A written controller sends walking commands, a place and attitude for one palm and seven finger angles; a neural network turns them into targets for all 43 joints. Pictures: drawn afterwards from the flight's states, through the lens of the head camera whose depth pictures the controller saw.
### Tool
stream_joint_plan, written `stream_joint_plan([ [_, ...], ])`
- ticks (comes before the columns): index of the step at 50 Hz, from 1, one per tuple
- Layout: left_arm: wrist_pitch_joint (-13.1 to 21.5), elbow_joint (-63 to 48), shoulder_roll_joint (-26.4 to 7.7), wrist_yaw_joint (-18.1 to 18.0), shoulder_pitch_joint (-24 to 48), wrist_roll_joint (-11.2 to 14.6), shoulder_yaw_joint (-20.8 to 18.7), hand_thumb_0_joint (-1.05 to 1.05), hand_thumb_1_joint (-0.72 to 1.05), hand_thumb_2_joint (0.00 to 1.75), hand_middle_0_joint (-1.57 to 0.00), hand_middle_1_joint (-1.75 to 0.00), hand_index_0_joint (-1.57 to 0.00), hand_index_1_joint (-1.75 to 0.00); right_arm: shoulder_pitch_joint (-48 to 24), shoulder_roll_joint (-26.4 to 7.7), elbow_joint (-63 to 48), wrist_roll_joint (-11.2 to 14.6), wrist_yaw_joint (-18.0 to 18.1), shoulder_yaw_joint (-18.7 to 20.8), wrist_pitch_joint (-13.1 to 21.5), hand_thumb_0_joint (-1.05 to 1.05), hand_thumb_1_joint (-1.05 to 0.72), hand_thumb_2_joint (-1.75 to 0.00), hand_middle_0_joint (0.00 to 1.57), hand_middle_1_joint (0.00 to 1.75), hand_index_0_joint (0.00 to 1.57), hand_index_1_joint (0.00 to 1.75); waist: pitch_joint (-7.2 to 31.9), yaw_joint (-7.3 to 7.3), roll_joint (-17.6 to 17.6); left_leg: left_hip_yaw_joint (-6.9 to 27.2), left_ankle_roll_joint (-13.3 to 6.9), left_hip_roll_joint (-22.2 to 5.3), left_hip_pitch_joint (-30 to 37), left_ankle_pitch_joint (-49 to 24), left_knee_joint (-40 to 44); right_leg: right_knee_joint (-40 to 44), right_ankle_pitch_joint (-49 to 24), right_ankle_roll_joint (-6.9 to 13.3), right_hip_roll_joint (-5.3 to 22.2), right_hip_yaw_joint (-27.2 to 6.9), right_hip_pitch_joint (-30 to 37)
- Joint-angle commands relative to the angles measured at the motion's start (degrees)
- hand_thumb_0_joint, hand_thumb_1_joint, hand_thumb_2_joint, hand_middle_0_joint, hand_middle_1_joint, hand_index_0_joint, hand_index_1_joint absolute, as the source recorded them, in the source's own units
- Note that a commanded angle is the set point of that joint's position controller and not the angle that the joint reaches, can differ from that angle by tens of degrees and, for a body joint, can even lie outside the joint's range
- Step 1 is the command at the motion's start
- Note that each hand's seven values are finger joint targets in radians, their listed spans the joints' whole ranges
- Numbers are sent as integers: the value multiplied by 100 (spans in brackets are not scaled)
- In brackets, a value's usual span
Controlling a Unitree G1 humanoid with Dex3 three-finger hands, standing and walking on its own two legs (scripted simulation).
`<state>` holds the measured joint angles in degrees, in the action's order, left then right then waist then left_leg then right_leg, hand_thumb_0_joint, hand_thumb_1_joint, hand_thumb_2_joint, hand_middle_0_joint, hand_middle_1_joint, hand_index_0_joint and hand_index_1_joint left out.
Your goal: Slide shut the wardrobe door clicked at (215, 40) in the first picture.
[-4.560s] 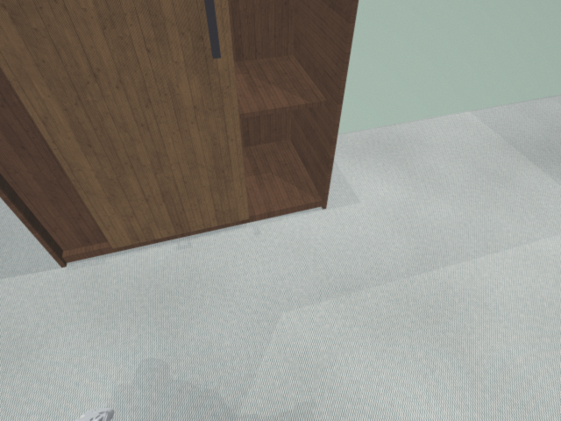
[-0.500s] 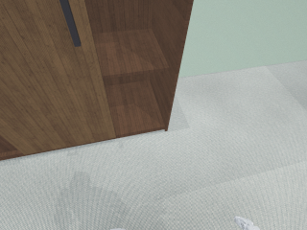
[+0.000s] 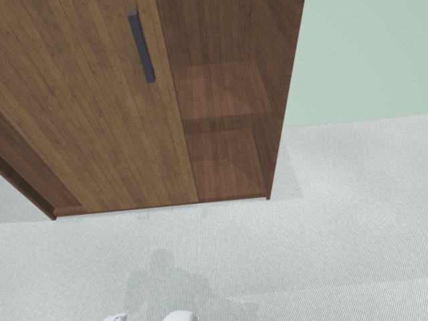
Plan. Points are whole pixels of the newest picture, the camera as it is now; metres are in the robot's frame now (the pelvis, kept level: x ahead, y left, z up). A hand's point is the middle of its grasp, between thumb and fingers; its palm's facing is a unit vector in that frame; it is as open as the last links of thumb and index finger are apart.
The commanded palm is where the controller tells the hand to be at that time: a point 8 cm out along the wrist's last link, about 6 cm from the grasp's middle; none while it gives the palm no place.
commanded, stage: take the last steps up to it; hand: left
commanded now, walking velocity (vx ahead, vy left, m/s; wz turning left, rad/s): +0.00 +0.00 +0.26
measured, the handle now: (143, 47) +0.76 +0.23 +0.15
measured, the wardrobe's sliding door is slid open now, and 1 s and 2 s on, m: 0.37 0.37 0.37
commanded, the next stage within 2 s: come to a stop and stand still in 1.06 s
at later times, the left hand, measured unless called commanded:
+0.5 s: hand out of the picture -0.01 +0.24 -0.17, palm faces +0.14 -0.98 -0.16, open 7.4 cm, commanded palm none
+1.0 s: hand (150, 267) +0.27 +0.19 -0.16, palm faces +0.12 -0.97 -0.21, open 7.1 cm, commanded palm none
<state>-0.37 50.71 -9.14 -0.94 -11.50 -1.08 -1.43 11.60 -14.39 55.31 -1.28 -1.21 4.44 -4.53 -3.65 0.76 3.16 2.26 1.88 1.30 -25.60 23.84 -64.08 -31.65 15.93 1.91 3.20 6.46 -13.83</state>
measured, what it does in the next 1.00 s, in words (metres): walks ahead: left foot, then right foot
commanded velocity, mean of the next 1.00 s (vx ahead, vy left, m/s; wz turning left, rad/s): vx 0.26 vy -0.02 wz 0.03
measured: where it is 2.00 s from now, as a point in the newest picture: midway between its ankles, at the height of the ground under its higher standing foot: outside the picture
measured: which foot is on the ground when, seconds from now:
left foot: up 0.00-0.28, down 0.30-0.80, up 0.82-1.00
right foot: down 0.00-0.30, up 0.32-0.78, down 0.80-1.00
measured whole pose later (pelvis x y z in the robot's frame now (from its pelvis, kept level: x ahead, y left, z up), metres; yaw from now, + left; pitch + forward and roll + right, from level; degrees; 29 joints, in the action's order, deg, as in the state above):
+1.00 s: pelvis +0.20 +0.00 +0.00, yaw +4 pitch -1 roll -1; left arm 3.8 58.7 -8.7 -1.1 -10.9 -0.8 -3.7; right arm 18.2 -9.5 62.5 -1.6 0.2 3.2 0.5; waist -2.0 1.7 1.8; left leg -2.3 -0.5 -6.0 -26.6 19.0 -62.7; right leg -26.5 12.1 3.5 0.3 9.6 -13.8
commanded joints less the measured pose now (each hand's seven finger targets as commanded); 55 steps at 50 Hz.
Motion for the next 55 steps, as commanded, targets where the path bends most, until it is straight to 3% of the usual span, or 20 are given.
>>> stream_joint_plan([
  [1, 110, -248, -1168, -125, -198, -25, -297, 0, 90, 90, -20, -30, -20, -30, -96, -320, -323, 13, 20, 53, 122, 0, -90, -90, 20, 30, 20, 30, 204, -147, -1266, -86, 87, -223, -208, -128, 129, 1550, -1187, 534, 1376, -1026, 347],
  [4, 121, -49, -1265, -118, -496, -57, -338, 0, 90, 90, -20, -30, -20, -30, -234, -188, -286, 20, 34, -2, 149, 0, -90, -90, 20, 30, 20, 30, 272, -291, -1203, -263, 99, -259, -43, 105, 959, 1569, -1209, 626, 1492, -1008, 674],
  [9, 173, 347, -1329, -38, -896, -90, -353, 0, 90, 90, -20, -30, -20, -30, -308, -87, -266, 3, -15, -82, 315, 0, -90, -90, 20, 30, 20, 30, 283, -460, -1350, -573, -96, -317, 290, 329, 2161, 1966, 648, 693, 1580, -1313, 771],
  [13, 126, 535, -1164, 15, -635, -7, -305, 0, 90, 90, -20, -30, -20, -30, 687, -23, 141, 5, 64, -136, 484, 0, -90, -90, 20, 30, 20, 30, 238, 32, -869, -861, -250, -225, 2235, -444, 4104, 1449, 1718, 265, 1074, -702, -556],
  [14, 92, 488, -878, 55, -559, 29, -240, 0, 90, 90, -20, -30, -20, -30, 1053, -330, 279, -19, 127, -75, 522, 0, -90, -90, 20, 30, 20, 30, 131, 207, 87, 82, -476, -825, 2812, 252, 4579, 627, 1893, -5, 651, -340, -1454],
  [15, 83, 318, -518, 101, -376, 29, -145, 0, 90, 90, -20, -30, -20, -30, 1455, -812, 351, -78, 169, 11, 521, 0, -90, -90, 20, 30, 20, 30, -175, 401, 1479, 1715, -944, -2010, 2804, 1598, 5484, -836, 1588, -253, 19, 386, -2311],
  [16, 102, 137, -614, 108, 31, -50, -144, 0, 90, 90, -20, -30, -20, -30, 1521, -924, 358, -62, 198, 35, 523, 0, -90, -90, 20, 30, 20, 30, -520, 498, 1322, 2431, -1286, -2422, 2407, 1870, 5882, -1735, 1530, -190, 43, 3, -2652],
  [18, 87, 273, -733, 172, 98, -76, -206, 0, 90, 90, -20, -30, -20, -30, 1123, -612, 298, -24, 250, -70, 575, 0, -90, -90, 20, 30, 20, 30, -921, 265, 784, 1922, -1272, -2208, 1761, 1629, 5976, -2711, 904, -167, 258, -436, -2699],
  [22, 87, 719, -578, 246, -541, -43, -183, 0, 90, 90, -20, -30, -20, -30, 954, -270, 346, 53, 296, -170, 767, 0, -90, -90, 20, 30, 20, 30, -465, -74, 352, 478, -1019, -1505, 2059, -683, 5729, -2940, -213, -311, 296, -401, -2317],
  [28, 79, 591, -437, 231, 20, -25, -180, 0, 90, 90, -20, -30, -20, -30, 1572, -97, 699, 46, 341, -153, 862, 0, -90, -90, 20, 30, 20, 30, -511, 55, 220, 218, -1227, -1691, 2602, -2056, 5596, -2184, -433, -421, 428, -327, -2662],
  [35, 176, 421, -279, 248, 753, 3, -169, 0, 90, 90, -20, -30, -20, -30, 1866, -89, 974, -60, 347, -111, 832, 0, -90, -90, 20, 30, 20, 30, -660, 253, 546, -75, -1086, -1728, 2499, -3136, 5053, -739, -177, -138, 149, 41, -1759],
  [37, 227, 555, -403, 238, 185, 9, -229, 0, 90, 90, -20, -30, -20, -30, 1686, -152, 980, -44, 345, -95, 820, 0, -90, -90, 20, 30, 20, 30, -344, -84, 272, -176, -1014, -1681, 2285, -3806, 4399, -260, -144, 29, -86, 128, -705],
  [38, 275, 809, -519, 226, -583, -12, -282, 0, 90, 90, -20, -30, -20, -30, 1576, -185, 975, -13, 339, -105, 821, 0, -90, -90, 20, 30, 20, 30, 23, -446, 77, -414, -847, -1475, 1964, -3881, 3558, 103, -497, 77, -210, 211, 372],
  [39, 358, 1059, -854, 180, -1473, -53, -374, 0, 90, 90, -20, -30, -20, -30, 1583, -75, 925, 47, 289, -107, 846, 0, -90, -90, 20, 30, 20, 30, 628, -806, -380, -652, -633, -1120, 1138, -3311, 2194, 314, -554, 305, 303, -448, 1798],
  [40, 400, 1221, -1487, 95, -2194, -57, -546, 0, 90, 90, -20, -30, -20, -30, 1809, 284, 753, 118, 245, -166, 896, 0, -90, -90, 20, 30, 20, 30, 1388, -903, -1868, -991, -364, -238, -266, -133, 275, 949, -991, 924, 1945, -2825, 3009],
  [41, 381, 1220, -1660, 75, -2180, 60, -527, 0, 90, 90, -20, -30, -20, -30, 1568, 116, 665, 142, 251, -154, 841, 0, -90, -90, 20, 30, 20, 30, 1477, -857, -1549, -381, -457, -231, -477, 981, -843, 1568, -441, 1291, 2385, -3523, 2533],
  [44, 343, 777, -797, -10, -544, 23, -309, 0, 90, 90, -20, -30, -20, -30, 942, 312, 541, 12, 170, -97, 680, 0, -90, -90, 20, 30, 20, 30, -51, -255, -726, -90, -438, -871, -606, -253, -970, 2145, 890, 910, 1798, -2213, 91],
  [47, 422, 757, -508, -30, -294, -23, -195, 0, 90, 90, -20, -30, -20, -30, 1377, 500, 667, -33, 140, -130, 542, 0, -90, -90, 20, 30, 20, 30, 27, 141, -776, -320, -261, -872, -8, -536, 2, 2212, -260, 714, 1311, -1052, -458],
  [49, 429, 728, -472, -15, -341, -29, -209, 0, 90, 90, -20, -30, -20, -30, 1251, 559, 572, -37, 120, -149, 494, 0, -90, -90, 20, 30, 20, 30, -22, 156, -838, -507, -177, -844, 131, -696, 641, 2234, -606, 735, 1163, -718, -610],
  [55, 422, 884, -788, 21, -680, -26, -233, 0, 90, 90, -20, -30, -20, -30, 357, 419, 213, -3, 55, -185, 626, 0, -90, -90, 20, 30, 20, 30, 46, -114, -932, -712, -121, -663, 165, -793, 2264, 1923, -1170, 804, 1210, -789, 267],
])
